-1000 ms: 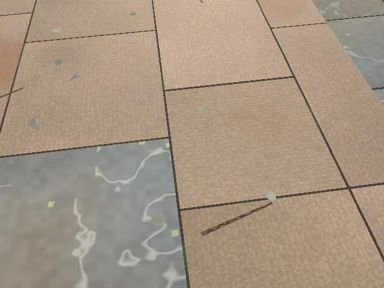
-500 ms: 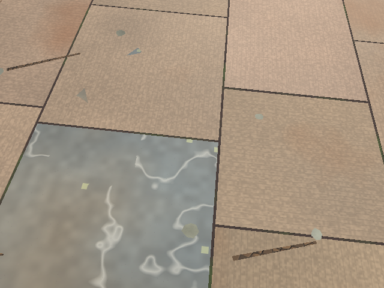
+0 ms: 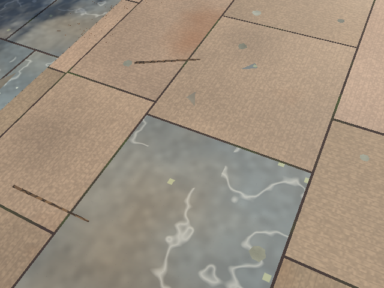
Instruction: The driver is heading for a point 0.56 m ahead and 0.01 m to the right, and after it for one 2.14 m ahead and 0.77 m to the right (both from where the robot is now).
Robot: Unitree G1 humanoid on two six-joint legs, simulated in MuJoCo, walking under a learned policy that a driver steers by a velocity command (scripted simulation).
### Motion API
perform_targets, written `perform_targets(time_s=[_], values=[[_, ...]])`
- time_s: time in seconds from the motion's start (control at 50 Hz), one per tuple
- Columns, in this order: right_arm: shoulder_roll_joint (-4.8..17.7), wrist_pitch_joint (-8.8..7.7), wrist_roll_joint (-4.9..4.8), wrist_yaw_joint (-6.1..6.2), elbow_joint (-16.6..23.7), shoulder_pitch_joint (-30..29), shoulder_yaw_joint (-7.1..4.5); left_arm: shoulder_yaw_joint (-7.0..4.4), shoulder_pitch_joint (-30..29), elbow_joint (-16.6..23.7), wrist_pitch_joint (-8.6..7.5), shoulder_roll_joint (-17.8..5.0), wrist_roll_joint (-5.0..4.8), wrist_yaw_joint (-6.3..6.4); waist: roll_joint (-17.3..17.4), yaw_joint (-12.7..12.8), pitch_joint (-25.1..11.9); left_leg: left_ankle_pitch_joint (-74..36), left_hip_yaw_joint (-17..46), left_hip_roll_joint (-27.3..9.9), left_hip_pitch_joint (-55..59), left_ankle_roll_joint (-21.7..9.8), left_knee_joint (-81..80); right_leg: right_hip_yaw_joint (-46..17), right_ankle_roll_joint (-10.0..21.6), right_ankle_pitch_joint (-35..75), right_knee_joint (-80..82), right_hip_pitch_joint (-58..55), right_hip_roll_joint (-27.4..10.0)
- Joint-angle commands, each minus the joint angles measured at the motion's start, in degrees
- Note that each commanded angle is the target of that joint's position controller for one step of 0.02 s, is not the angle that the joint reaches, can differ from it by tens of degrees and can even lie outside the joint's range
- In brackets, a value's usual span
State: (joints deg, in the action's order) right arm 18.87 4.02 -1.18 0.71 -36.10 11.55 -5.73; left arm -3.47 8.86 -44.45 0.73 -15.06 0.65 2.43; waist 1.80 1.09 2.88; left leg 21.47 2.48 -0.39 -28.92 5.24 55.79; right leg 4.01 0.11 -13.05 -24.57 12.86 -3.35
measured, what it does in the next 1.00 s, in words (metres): walks ahead: left foot, then right foot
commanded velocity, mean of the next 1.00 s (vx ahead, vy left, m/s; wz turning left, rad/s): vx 0.37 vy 0.00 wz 0.17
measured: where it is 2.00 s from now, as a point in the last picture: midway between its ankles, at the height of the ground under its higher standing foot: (202, 153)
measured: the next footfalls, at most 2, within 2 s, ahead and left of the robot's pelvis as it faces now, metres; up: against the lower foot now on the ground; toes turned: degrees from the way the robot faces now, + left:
left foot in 0.16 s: +0.02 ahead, +0.14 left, +0.00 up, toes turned +8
right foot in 0.66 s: +0.42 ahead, -0.01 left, +0.00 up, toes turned +10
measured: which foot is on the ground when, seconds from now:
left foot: up 0.00-0.14, down 0.16-0.68, up 0.70-1.00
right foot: down 0.00-0.16, up 0.18-0.64, down 0.66-1.00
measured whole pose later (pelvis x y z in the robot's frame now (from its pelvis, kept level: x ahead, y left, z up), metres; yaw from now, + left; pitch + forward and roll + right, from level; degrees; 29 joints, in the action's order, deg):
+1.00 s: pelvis +0.40 +0.08 +0.00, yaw +7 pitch +2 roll -1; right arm 16.3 -4.9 0.2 0.0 -38.2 6.5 -2.1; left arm -3.1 20.9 -47.1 -4.2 -15.7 -1.1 -0.6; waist 2.2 4.6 1.4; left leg 0.8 4.9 -5.9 -37.4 2.7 39.7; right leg -1.4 3.3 -11.7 -16.2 6.3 4.3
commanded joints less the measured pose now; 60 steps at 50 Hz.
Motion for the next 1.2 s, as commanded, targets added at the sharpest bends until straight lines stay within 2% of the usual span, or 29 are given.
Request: perform_targets(time_s=[0.02, 0.1, 0.14, 0.16, 0.18, 0.2, 0.22, 0.26, 0.32, 0.4, 0.5, 0.58, 0.62, 0.64, 0.66, 0.68, 0.7, 0.72, 0.74, 0.76, 0.8, 0.88, 1.02, 1.08, 1.12, 1.14, 1.16, 1.18, 1.2], values=[[2.8, -1.03, 0.07, -0.76, 7.0, -4.7, -0.02, -3.66, -0.4, 3.6, -0.25, -13.3, -0.45, -0.3, -12.9, 2.1, -6.2, 0.8, -3.9, -1.1, 0.6, -0.5, -8.1, -7.3, 12.1, 22.6, 5.7, -8.5, -13.7], [3.4, -0.63, -0.34, -1.83, 7.0, -3.2, -0.35, -4.18, 0.4, 3.2, -0.9, -14.3, -2.31, -1.56, -12.3, 1.1, -5.2, -1.6, -6.9, -0.4, 8.9, -5.0, -20.0, -7.0, 10.1, -2.0, 7.4, -4.0, -15.0], [4.1, -1.15, -0.62, -1.85, 3.3, 4.6, -1.23, -3.38, -0.1, 2.7, -1.32, -11.4, -2.63, -1.97, -9.2, -2.6, -6.1, -4.5, -8.5, 2.2, 22.4, -8.3, -28.6, -3.0, 7.0, -9.6, 0.9, 3.6, -12.4], [6.4, -1.59, -1.03, -1.38, 1.0, 11.7, -2.44, -2.22, -0.2, 2.7, -1.62, -7.4, -1.54, -2.44, -1.1, -5.1, -8.1, -2.9, -0.8, -1.8, 33.3, -11.1, -31.7, 2.3, 3.4, -13.6, -12.9, 12.5, -8.8], [14.5, -2.5, -0.37, -0.77, 2.0, 14.7, -3.69, -0.59, -3.1, 7.2, -2.54, -3.1, 0.65, -3.08, 17.3, -4.8, -7.8, 1.2, 28.5, -18.1, 41.1, -20.3, -36.3, 5.4, -1.5, -25.1, -35.6, 33.6, 0.2], [11.7, -4.7, 0.84, -1.54, 2.9, 14.7, -2.57, -1.76, -8.2, 8.6, -4.15, -7.5, -1.06, -3.18, 11.4, -8.2, -7.2, 8.8, 38.0, -22.0, 36.6, -26.3, -43.4, -5.2, -1.0, -23.7, -42.3, 40.2, 1.5], [8.4, -6.06, 1.18, -1.62, 2.3, 12.3, -1.3, -2.55, -8.9, 8.7, -4.95, -10.2, -2.73, -3.67, 9.4, -6.3, -2.6, 11.7, 33.3, -20.6, 33.8, -24.4, -45.0, -6.6, 0.5, -17.7, -42.6, 41.2, -1.1], [5.1, -6.9, 0.67, -1.16, 2.5, 7.4, 0.1, -2.91, -5.8, 6.0, -5.62, -10.8, -1.34, -3.82, 6.5, -3.5, 0.3, 4.9, 23.1, -15.4, 29.9, -20.1, -45.0, -6.5, 0.7, -6.5, -38.2, 38.2, -3.3], [5.4, -7.37, 1.4, -0.26, 2.5, 6.5, 0.39, -2.56, -4.1, 4.4, -5.97, -9.1, -0.77, -4.31, 5.1, -2.2, -0.4, -10.4, 14.6, -11.8, 27.7, -18.2, -46.9, -5.1, -1.0, 4.9, -32.5, 32.9, -2.7], [5.9, -7.81, 1.02, 0.16, 0.1, 9.5, 0.29, -1.28, -7.4, 5.0, -5.91, -6.2, -0.99, -4.49, 3.6, -3.7, 0.1, -18.1, 8.3, -10.1, 27.7, -16.8, -47.2, -4.4, -2.5, 13.8, -19.8, 30.1, -1.2], [6.9, -7.79, 0.43, 0.15, -3.3, 13.5, 0.01, -0.26, -14.0, 7.5, -6.49, -5.3, -1.79, -5.74, 3.4, -6.2, 3.7, -18.0, 7.0, -11.7, 27.9, -16.8, -47.5, -3.7, -1.5, 17.4, -9.6, 28.0, 0.2], [7.4, -7.19, -0.08, 0.37, -5.2, 14.2, -0.28, -0.24, -14.1, 8.6, -7.2, -6.2, -1.76, -6.71, 4.3, -4.9, 3.9, -25.9, 7.2, -14.0, 32.1, -15.6, -44.1, -3.2, 1.6, 12.8, -5.2, 25.1, 1.2], [8.5, -6.82, 0.13, 0.56, -5.3, 13.3, -0.53, -1.2, -9.3, 7.8, -7.18, -8.3, -1.46, -6.23, 6.2, -2.0, -0.7, -45.7, 6.0, -13.2, 33.8, -14.3, -37.2, -0.6, 3.8, 8.8, -5.2, 16.2, 4.3], [8.2, -6.46, 0.23, 0.66, -5.4, 12.7, -0.28, -2.28, -2.0, 6.0, -7.04, -10.2, -1.31, -5.61, 5.9, 2.1, -5.9, -56.1, 3.8, -10.9, 32.5, -12.9, -27.9, 1.1, 5.7, 9.3, -4.3, 5.6, 6.3], [6.8, -6.38, 0.76, 0.84, -5.1, 12.9, 0.5, -3.1, 7.8, 4.2, -6.83, -12.6, -1.04, -4.93, 4.9, 6.5, -13.3, -51.5, 2.6, -8.7, 23.5, -11.0, -14.9, -3.2, 8.6, 10.8, -7.0, -11.6, 1.8], [0.4, -7.14, 0.86, 0.35, -3.7, 20.3, 2.32, -4.52, 15.9, 2.9, -6.57, -18.4, 0.17, -4.49, -9.8, 4.9, -24.9, -23.9, 0.6, 0.1, 0.7, -6.4, 10.7, -30.7, 18.5, 0.1, -5.6, -36.0, -15.2], [1.2, -8.33, 0.21, 0.2, -4.6, 18.6, 2.59, -3.22, 17.8, 1.6, -6.69, -13.9, -0.84, -4.91, -15.7, 6.0, -29.4, 10.3, 7.8, 5.4, -7.1, -6.1, 20.0, -49.0, 20.1, -8.5, 5.9, -39.0, -19.2], [5.8, -8.96, -1.48, -0.3, -3.0, 11.8, 1.27, -2.27, 13.4, 1.8, -6.49, -11.3, -1.51, -4.58, -12.1, 5.9, -18.1, 8.5, 7.8, 1.4, -13.6, -6.6, 23.9, -41.3, 16.9, -13.6, 7.9, -31.3, -17.5], [6.2, -9.44, -1.58, -0.48, -1.8, 7.5, 1.54, -1.79, 9.3, 2.5, -6.09, -9.9, -1.31, -4.18, -7.4, 4.5, -11.4, 3.7, 4.9, -2.0, -13.7, -7.3, 21.5, -33.6, 14.9, -11.7, 8.9, -22.0, -15.5], [5.6, -9.73, -0.27, -0.45, -1.1, 4.7, 1.58, -1.35, 6.3, 2.7, -5.88, -8.9, -0.83, -4.14, -4.3, 2.5, -6.3, -0.2, 3.0, -4.3, -12.3, -7.4, 17.0, -28.7, 14.3, -6.5, 10.6, -13.0, -12.9], [4.1, -9.11, 0.64, -0.41, -2.0, 6.9, 1.42, -0.84, 3.3, 3.5, -6.16, -7.6, 0.04, -4.23, -6.0, -1.2, -4.1, -4.2, 3.1, -6.6, -6.1, -7.1, 12.3, -24.0, 14.3, 0.0, 13.8, -3.5, -9.4], [1.8, -8.38, 1.76, 0.04, -0.9, 4.3, 2.16, -1.44, 4.1, 2.8, -6.91, -9.2, -1.25, -3.62, -5.5, -2.3, -1.3, -9.5, 1.4, -7.1, -6.4, -3.8, 1.4, -17.9, 16.1, 6.9, 17.6, 2.3, -7.6], [0.7, -10.36, 0.61, -1.49, 2.4, -10.3, 2.89, -2.45, 11.7, 1.1, -5.09, -11.7, -2.53, -2.26, -5.2, 3.0, -0.6, -26.4, 0.7, -2.3, 0.0, -1.8, -23.3, -15.7, 12.3, 7.3, 13.2, 0.2, -5.8], [3.3, -10.94, 0.23, -1.91, 2.8, -10.1, 1.78, -2.69, 12.5, 1.2, -4.19, -11.9, -2.5, -1.89, -6.7, 1.7, -1.6, -21.7, 2.0, -1.7, 3.4, -3.2, -27.5, -20.3, 10.3, 4.3, 8.2, -4.1, -7.8], [5.4, -11.32, 0.25, -1.65, 1.0, -3.2, 0.52, -2.29, 12.0, 1.5, -3.68, -10.4, -1.95, -1.86, -7.4, -2.4, -4.5, -17.6, 0.4, -1.2, 13.7, -5.7, -30.2, -20.3, 8.1, 7.8, 0.6, -3.1, -5.7], [7.9, -11.57, 1.14, -1.2, 0.1, 4.2, -0.52, -1.13, 11.9, 2.3, -3.77, -7.2, -1.32, -2.11, -5.0, -6.1, -10.7, -16.1, 4.3, -6.4, 25.9, -8.6, -29.3, -17.7, 6.1, 6.0, -11.8, 1.3, -1.8], [13.1, -11.07, 2.46, -0.75, -0.6, 11.4, -1.8, 0.39, 16.4, 4.4, -4.39, -2.1, -1.08, -2.15, 8.2, -6.3, -20.5, -9.7, 23.5, -20.2, 46.6, -15.1, -29.9, -10.2, 2.1, -9.3, -32.6, 18.2, 5.5], [12.1, -10.48, 2.14, -1.3, -1.8, 13.7, -1.63, 0.45, 18.2, 5.6, -5.01, -3.6, -2.69, -2.18, 18.7, -5.6, -23.2, 2.1, 42.1, -25.2, 49.8, -19.6, -37.2, -11.2, 1.2, -21.7, -45.0, 29.8, 5.8], [7.2, -10.33, 1.73, -1.3, -1.3, 10.7, -0.32, -1.07, 14.9, 5.1, -4.79, -9.1, -3.56, -2.06, 10.7, -6.3, -15.7, 6.2, 35.6, -22.9, 44.3, -17.5, -38.4, -12.9, 1.0, -17.0, -50.3, 33.5, 2.7]])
